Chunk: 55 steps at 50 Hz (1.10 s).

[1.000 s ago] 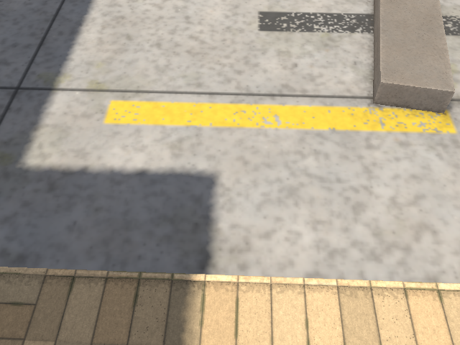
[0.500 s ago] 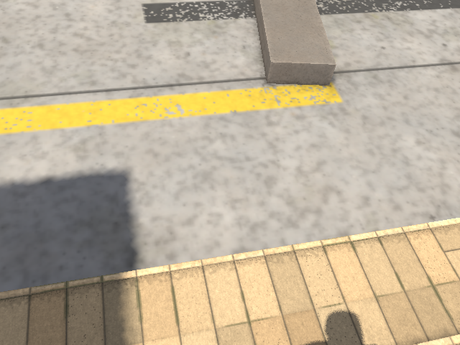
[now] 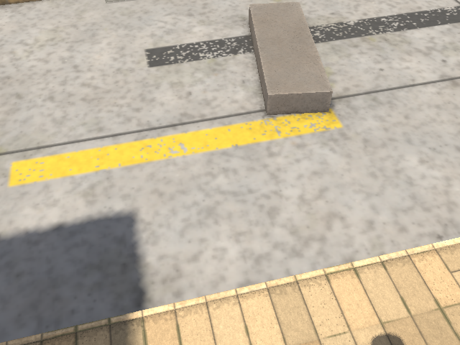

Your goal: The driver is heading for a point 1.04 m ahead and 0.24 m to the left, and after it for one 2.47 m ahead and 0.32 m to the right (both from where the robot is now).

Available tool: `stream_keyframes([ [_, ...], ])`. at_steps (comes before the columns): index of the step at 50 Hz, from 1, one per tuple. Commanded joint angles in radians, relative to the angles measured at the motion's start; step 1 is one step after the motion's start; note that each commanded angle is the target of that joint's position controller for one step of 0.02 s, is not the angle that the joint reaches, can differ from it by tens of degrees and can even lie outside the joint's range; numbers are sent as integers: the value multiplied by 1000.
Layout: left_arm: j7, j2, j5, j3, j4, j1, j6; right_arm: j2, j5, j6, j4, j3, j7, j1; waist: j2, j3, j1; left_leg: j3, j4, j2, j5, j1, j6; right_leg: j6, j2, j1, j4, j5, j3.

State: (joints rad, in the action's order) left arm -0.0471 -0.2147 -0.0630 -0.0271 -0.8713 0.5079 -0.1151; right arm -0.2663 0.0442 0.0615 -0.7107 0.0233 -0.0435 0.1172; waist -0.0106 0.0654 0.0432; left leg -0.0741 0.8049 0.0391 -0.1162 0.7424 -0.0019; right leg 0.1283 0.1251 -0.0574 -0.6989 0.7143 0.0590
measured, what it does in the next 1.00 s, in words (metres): goes down: left foot 0.11 m lower, then right foot 0.11 m lower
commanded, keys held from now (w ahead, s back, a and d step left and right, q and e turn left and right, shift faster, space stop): w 0.58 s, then w+q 0.42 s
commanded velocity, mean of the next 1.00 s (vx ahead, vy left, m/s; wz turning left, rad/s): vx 0.48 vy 0.00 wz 0.12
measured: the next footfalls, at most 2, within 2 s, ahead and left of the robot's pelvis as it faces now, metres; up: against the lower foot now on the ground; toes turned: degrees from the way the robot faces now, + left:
left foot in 0.14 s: +0.19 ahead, +0.06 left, -0.11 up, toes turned +0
right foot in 0.68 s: +0.56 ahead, -0.22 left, -0.22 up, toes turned -2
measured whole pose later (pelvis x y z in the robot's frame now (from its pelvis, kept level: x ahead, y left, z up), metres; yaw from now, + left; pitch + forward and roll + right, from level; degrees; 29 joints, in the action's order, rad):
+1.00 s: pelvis +0.54 -0.14 -0.16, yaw +11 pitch +0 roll -3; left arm -0.01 -0.15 -0.11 -0.02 -1.05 0.49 -0.13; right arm -0.22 0.07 0.08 -0.88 0.01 -0.09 0.20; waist -0.06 -0.02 0.04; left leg -0.06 0.97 -0.10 -0.13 0.81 -0.07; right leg 0.06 0.04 -0.09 -0.36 0.27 0.23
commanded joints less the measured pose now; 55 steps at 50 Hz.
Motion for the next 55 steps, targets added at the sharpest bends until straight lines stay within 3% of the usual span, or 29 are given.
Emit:
stream_keyframes([
  [1, -33, -147, -25, 36, -41, 129, -3, -40, 19, 7, 164, -4, -29, -309, 111, -183, 28, 103, -103, -6, 19, -145, -22, -2, -235, -138, 283, -784, -199],
  [4, 63, -169, 66, 61, -39, 106, 44, -18, -43, -28, 15, -8, 4, -91, 37, -204, 47, 207, -388, 75, -64, -281, -54, -29, -144, 26, 72, -1144, -157],
  [5, 80, -167, 55, 61, -61, 116, 55, -23, -43, -31, -13, -3, 16, -10, 75, -158, 4, 178, -419, 62, -63, -387, -64, -31, -154, 33, -76, -1213, -167],
  [6, -4, -183, -58, 32, -70, 94, 35, -87, 40, -3, -82, 11, 14, 171, 86, -116, -100, 46, -357, -37, -47, -627, -58, -139, -193, -134, -154, -1148, -207],
  [7, 63, -168, 78, 79, -28, -104, 56, -116, -3, -15, -144, 34, 17, 371, 38, -50, -262, 94, -593, -75, -256, -750, -152, -66, -80, -145, -594, -1044, -76],
  [9, 83, -76, 125, 61, 73, -21, 53, -146, -15, 1, -168, 27, 16, 464, -107, 208, -120, -220, -145, -406, -963, -1390, -256, -64, -13, -734, -997, 1, -212],
  [10, -17, 17, -55, -8, 43, 90, 20, -124, 72, 25, -237, 44, 4, 682, -117, 331, -234, -341, -186, -403, -563, -1553, -421, -128, -44, -842, -1073, -130, -370],
  [11, -56, -60, -25, 14, 89, -9, 5, -127, 63, 29, -182, 58, -5, 455, -45, 128, -199, -366, -330, -418, -171, -1411, -425, -140, -100, -1089, -987, -176, -296],
  [12, 35, -199, 76, 73, 98, -167, 28, -135, -27, 9, -149, 63, 25, 259, 49, 79, -99, -304, -425, -419, -131, -1055, -389, -101, -105, -918, -873, -288, -197],
  [14, 49, -169, 33, 70, 92, -158, 73, -90, -53, 24, -131, 30, 38, 173, 85, -125, 5, -218, -590, -323, -41, -565, -320, -134, -177, -650, -499, -384, -172],
  [15, 1, -62, -88, 10, 67, -169, 50, 11, 45, 54, -89, -5, -5, 102, -24, -153, -5, -146, -649, -246, 107, -355, -350, -96, -291, -576, -364, -573, -196],
  [16, -17, -20, -91, -2, 71, -187, 54, -10, 34, 69, -119, 4, -14, 146, -60, -137, -16, -156, -656, -209, 154, -349, -365, -101, -273, -546, -300, -642, -141],
  [17, -28, -22, -70, -13, 82, -205, 58, -33, 33, 84, -150, 14, -11, 204, -2, -102, -38, -151, -648, -197, 202, -357, -356, -103, -263, -540, -224, -678, -122],
  [18, 5, -87, 40, 37, 101, -274, 71, -149, -70, 56, -177, 45, 9, 247, -10, -129, -3, -80, -604, -192, -115, -329, -282, -111, -237, -403, -149, -720, -70],
  [19, 15, -81, 58, 27, 100, -287, 79, -156, -81, 46, -186, 46, 12, 273, -30, -111, -13, -41, -591, -176, -228, -320, -251, -116, -214, -345, -131, -732, -44],
  [20, -28, -13, -62, -24, 95, -258, 64, -55, 66, 88, -184, 12, -10, 272, -23, -83, -38, -46, -529, -159, 29, -336, -277, -99, -249, -392, -178, -875, -112],
  [23, -24, -81, -52, -2, 142, -397, 47, -10, 40, 102, -238, 2, 17, 414, -18, -157, -132, -164, -386, -223, 245, -766, -298, -109, -286, -864, 26, -1039, -204],
  [24, 8, -142, 53, 48, 160, -533, 41, -101, -83, 59, -238, 35, 34, 432, -53, -163, -148, -156, -421, -212, 137, -673, -257, -95, -267, -742, 23, -1033, -101],
  [25, 16, -142, 55, 47, 172, -567, 38, -106, -74, 39, -227, 32, 39, 431, -49, -157, -158, -152, -381, -211, 151, -626, -239, -94, -259, -667, 18, -1043, -105],
  [26, -8, -24, -51, -26, 162, -560, 39, 42, 57, 71, -280, -18, 31, 520, 2, -194, -194, -165, -289, -209, 351, -762, -242, -102, -300, -820, 187, -1123, -186],
  [32, -14, -114, -35, -5, 162, -594, 63, -81, 28, 44, -289, 0, -7, 475, 27, -244, -158, -222, -187, -211, 439, -550, -208, -87, -266, -385, 353, -1008, -101],
  [33, 3, -189, 83, 61, 88, -454, 40, -141, -27, 13, -258, 37, 37, 450, 11, -210, -116, -153, -25, -145, 244, -526, -178, -102, -222, -233, 339, -926, -75],
  [34, 5, -238, 7, 54, 30, -231, 25, -88, 69, 30, -305, -4, -16, 504, 103, -66, -15, -111, 162, -107, 227, -479, -108, -52, -247, 85, 304, -1149, -34],
  [36, -37, -215, -37, 70, -44, 197, 43, 75, 48, 27, -375, -21, -83, 785, 349, 424, 42, -13, 913, 45, 878, -97, -20, 248, -534, 821, -46, -1502, -299],
  [37, -53, -232, -40, 76, -69, 244, 56, 3, 9, 37, -252, -7, -102, 548, 296, 307, 139, -32, 1103, 80, 845, 210, -15, 289, -602, 736, 195, -928, -633],
  [39, -31, -155, -13, 65, -50, -19, 42, -6, -13, 55, -198, -7, -47, 291, 37, -72, 73, -2, 1036, -59, 542, 353, -75, 128, -513, 215, 366, -291, -430],
  [42, 10, 56, -29, -7, -3, -240, 0, 91, 38, 32, -201, -39, -7, 341, 24, -136, -115, -121, 672, -219, 196, 55, -115, 135, -517, -274, 495, -552, -328],
  [46, 62, 0, -34, 10, -78, -149, -50, 68, 23, 22, -169, -27, -39, 261, 59, -120, -77, -70, 256, -202, 23, 35, -83, 140, -440, -198, 549, -775, -88],
  [55, 41, -41, -48, 20, -174, 70, -38, 12, 28, 18, -68, 2, -56, -16, 49, -181, -20, 16, 139, -139, 14, 76, -85, 74, -441, 94, 429, -1018, 69],
])
Keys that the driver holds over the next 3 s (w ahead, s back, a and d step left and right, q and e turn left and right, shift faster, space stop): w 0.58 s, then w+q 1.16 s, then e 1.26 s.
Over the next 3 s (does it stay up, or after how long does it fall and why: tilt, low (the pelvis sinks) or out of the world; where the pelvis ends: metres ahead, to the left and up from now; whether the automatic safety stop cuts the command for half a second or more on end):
stays up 1.04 0.15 -0.28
